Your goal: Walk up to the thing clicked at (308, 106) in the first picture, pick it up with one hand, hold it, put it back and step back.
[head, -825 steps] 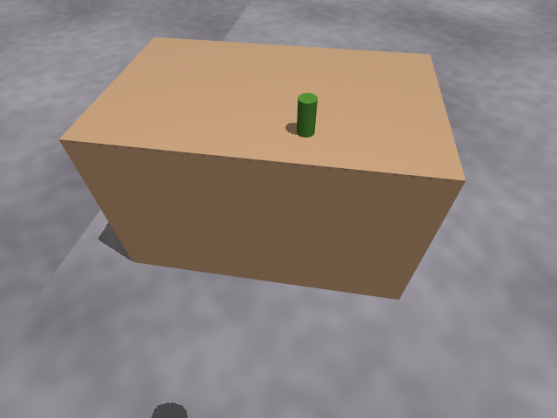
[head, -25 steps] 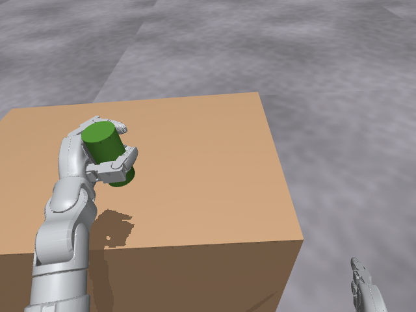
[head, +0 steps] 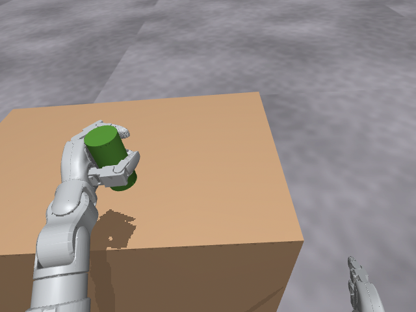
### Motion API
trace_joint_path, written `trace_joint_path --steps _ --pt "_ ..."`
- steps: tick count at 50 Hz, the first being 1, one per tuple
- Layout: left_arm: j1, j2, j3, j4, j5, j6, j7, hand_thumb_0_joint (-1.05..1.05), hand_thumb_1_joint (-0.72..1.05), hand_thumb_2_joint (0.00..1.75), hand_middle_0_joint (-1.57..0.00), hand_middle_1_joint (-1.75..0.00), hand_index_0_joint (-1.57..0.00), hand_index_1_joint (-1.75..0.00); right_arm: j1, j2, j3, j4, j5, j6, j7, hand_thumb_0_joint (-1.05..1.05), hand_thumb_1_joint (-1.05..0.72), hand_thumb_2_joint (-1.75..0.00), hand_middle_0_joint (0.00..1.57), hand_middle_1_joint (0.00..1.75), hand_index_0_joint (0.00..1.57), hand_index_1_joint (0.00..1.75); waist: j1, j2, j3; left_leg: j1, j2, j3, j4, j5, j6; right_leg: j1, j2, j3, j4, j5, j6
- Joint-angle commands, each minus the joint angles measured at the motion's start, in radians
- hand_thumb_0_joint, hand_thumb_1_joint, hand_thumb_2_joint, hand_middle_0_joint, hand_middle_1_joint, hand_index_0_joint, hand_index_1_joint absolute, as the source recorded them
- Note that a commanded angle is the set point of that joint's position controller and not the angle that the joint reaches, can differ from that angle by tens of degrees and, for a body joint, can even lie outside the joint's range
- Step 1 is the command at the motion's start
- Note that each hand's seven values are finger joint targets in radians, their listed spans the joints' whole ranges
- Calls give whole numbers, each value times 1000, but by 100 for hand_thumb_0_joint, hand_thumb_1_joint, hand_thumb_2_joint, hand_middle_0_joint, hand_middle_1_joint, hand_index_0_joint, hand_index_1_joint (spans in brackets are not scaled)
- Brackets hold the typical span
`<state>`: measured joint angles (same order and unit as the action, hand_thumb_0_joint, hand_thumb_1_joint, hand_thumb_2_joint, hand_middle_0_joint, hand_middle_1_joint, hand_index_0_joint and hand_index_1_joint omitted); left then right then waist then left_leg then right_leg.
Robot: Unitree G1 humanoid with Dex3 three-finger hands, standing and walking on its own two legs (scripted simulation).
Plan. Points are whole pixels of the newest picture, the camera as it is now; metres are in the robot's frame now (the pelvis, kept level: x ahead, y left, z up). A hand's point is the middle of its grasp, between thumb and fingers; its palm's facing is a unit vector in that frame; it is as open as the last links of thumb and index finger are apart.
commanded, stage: hold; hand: left
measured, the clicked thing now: (112, 159) +0.34 +0.17 +0.17
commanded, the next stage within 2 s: crouch in 1.34 s
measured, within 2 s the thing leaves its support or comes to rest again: neither
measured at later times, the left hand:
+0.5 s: hand (117, 160) +0.33 +0.16 +0.18, palm faces +0.16 -0.99 +0.00, open 7.2 cm
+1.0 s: hand (118, 156) +0.33 +0.16 +0.18, palm faces +0.16 -0.99 +0.00, open 7.2 cm
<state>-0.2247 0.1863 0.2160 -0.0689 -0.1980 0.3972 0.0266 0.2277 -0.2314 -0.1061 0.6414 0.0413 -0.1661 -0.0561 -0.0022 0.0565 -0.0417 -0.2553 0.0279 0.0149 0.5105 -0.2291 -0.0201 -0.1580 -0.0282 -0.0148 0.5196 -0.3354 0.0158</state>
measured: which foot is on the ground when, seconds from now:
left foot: down 0.00-1.00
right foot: down 0.00-1.00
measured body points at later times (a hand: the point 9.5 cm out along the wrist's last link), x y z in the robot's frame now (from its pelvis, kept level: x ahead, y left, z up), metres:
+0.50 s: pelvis +0.00 +0.00 +0.00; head -0.02 -0.02 +0.45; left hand +0.32 +0.22 +0.18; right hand +0.16 -0.26 -0.08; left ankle +0.03 +0.13 -0.73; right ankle -0.03 -0.13 -0.73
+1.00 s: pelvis +0.00 +0.00 +0.00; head -0.02 -0.02 +0.45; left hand +0.32 +0.21 +0.18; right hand +0.16 -0.26 -0.08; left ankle +0.03 +0.13 -0.73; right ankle -0.03 -0.13 -0.73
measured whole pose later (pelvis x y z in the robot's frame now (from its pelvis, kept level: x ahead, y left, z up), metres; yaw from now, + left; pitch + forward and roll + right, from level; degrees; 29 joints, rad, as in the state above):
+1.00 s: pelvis +0.00 +0.00 +0.00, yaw +0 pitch -2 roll +0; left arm -0.21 0.18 0.21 -0.10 -0.19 0.37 0.04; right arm 0.24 -0.23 -0.10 0.64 0.04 -0.16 -0.06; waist 0.00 0.05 -0.03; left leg -0.25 0.03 0.02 0.51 -0.23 -0.02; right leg -0.15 -0.02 -0.01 0.51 -0.33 0.01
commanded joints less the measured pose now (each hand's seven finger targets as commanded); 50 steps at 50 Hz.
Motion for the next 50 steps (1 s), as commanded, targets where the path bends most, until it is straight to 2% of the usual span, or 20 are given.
trace_joint_path --steps 1,2,4,6,7,8,10,18,21,23,25,27,29,34,37,38,39,43,44,50 --pt "-404 170 71 -285 -10 -93 14 0 40 126 -132 -142 -135 -142 -92 -138 -54 -183 -5 -57 -14 0 53 -6 5 5 5 5 -5 -81 -210 198 -20 12 -23 230 35 -63 26 -28 -93 305 4" --pt "-367 161 72 -247 -8 -87 15 0 40 127 -132 -142 -134 -142 -99 -108 -25 -168 -4 -56 -11 0 53 -6 5 5 5 5 13 -84 -194 183 -21 10 -25 227 36 -61 25 -29 -92 301 3" --pt "-398 180 71 -260 0 -86 18 0 42 127 -133 -142 -135 -142 -129 -138 -56 -182 -3 -54 -16 0 53 -6 5 5 5 5 7 -57 -201 188 -25 15 -29 222 35 -65 21 -21 -97 301 2" --pt "-401 166 60 -269 -2 -81 16 0 44 129 -134 -144 -136 -143 -111 -112 -32 -174 -4 -51 -14 0 53 -6 5 5 5 5 11 -53 -188 181 -23 14 -35 209 32 -67 24 -27 -100 282 -1" --pt "-353 145 63 -185 -5 -70 13 0 43 129 -134 -143 -136 -143 -115 -129 -45 -173 -5 -51 -13 0 53 -6 5 5 5 5 6 -82 -180 174 -20 12 -35 211 33 -61 26 -30 -99 285 0" --pt "-366 168 82 -216 -11 -71 11 0 44 129 -135 -144 -137 -144 -127 -127 -42 -175 -3 -53 -10 0 53 -6 5 5 5 5 20 -64 -156 156 -19 10 -46 182 30 -64 28 -32 -105 254 -4" --pt "-344 140 48 -148 -4 -63 1 0 44 130 -136 -146 -139 -145 -127 -118 -33 -176 -1 -50 -9 0 53 -5 5 5 5 5 5 -86 -130 151 -22 14 -48 173 35 -82 26 -28 -114 250 -2" --pt "-354 161 69 -259 -17 -90 -1 0 44 129 -134 -143 -136 -143 -101 -121 -38 -172 2 -53 -2 0 53 -6 5 5 5 5 9 -55 -186 178 -22 14 -35 208 35 -69 25 -25 -98 286 -2" --pt "-359 158 50 -299 -3 -108 6 0 45 129 -133 -143 -136 -143 -101 -127 -41 -204 -2 -55 -5 0 53 -6 5 5 5 5 0 -69 -218 199 -19 12 -26 224 35 -58 26 -26 -92 299 1" --pt "-386 202 88 -338 -2 -118 18 0 44 131 -134 -145 -136 -145 -122 -131 -42 -187 -4 -54 -12 0 52 -6 5 5 5 5 12 -42 -223 191 -25 13 -29 212 34 -52 23 -22 -97 291 1" --pt "-353 146 44 -252 1 -108 14 0 46 131 -133 -144 -135 -144 -123 -105 -22 -177 -7 -52 -16 0 53 -6 5 5 5 5 -3 -58 -171 173 -22 14 -37 180 35 -71 25 -21 -105 262 1" --pt "-382 187 79 -279 -5 -107 17 0 47 131 -135 -145 -137 -145 -120 -136 -47 -168 -7 -51 -23 0 53 -6 5 5 5 5 -1 -45 -188 182 -23 16 -40 173 34 -71 23 -21 -109 255 -1" --pt "-345 148 49 -230 -4 -91 8 0 48 132 -135 -145 -137 -145 -110 -104 -20 -153 -7 -52 -15 0 53 -6 5 5 5 5 2 -62 -160 167 -19 11 -49 157 31 -73 29 -30 -110 234 -5" --pt "-292 121 34 -175 -17 -63 -14 0 46 132 -135 -145 -137 -145 -95 -124 -31 -166 -1 -55 -11 0 53 -6 5 5 5 5 -4 -100 -139 167 -21 15 -54 152 35 -91 30 -28 -121 230 -3" --pt "-365 166 66 -282 -23 -81 -8 0 47 130 -133 -143 -135 -143 -100 -131 -41 -167 0 -59 -8 0 53 -6 5 5 5 5 6 -65 -184 189 -19 11 -46 196 32 -79 30 -31 -105 269 -5" --pt "-319 135 51 -212 -16 -77 -4 0 46 130 -132 -143 -135 -143 -105 -128 -32 -195 0 -60 -4 0 53 -6 5 5 5 5 1 -100 -164 177 -15 10 -46 195 32 -74 33 -33 -105 264 -4" --pt "-336 147 54 -275 -15 -85 1 0 47 131 -134 -144 -136 -144 -105 -114 -25 -187 0 -59 -4 0 53 -6 5 5 5 5 15 -78 -176 177 -21 10 -44 198 34 -63 28 -30 -105 271 -3" --pt "-388 169 57 -342 -1 -116 15 0 46 131 -132 -143 -134 -143 -107 -118 -37 -189 -6 -58 -12 0 53 -6 5 5 5 5 5 -37 -237 217 -21 14 -28 248 32 -56 26 -23 -93 315 -1" --pt "-344 146 56 -274 -2 -112 17 0 45 130 -133 -143 -135 -143 -99 -123 -37 -189 -9 -57 -13 0 53 -6 5 5 5 5 -1 -78 -217 205 -17 11 -24 245 34 -51 29 -27 -90 313 2" --pt "-343 166 60 -284 -1 -107 10 0 46 133 -137 -147 -139 -147 -126 -101 -19 -172 -7 -48 -14 0 53 -6 5 5 5 5 13 -53 -183 177 -26 16 -39 192 34 -57 23 -23 -106 275 -1"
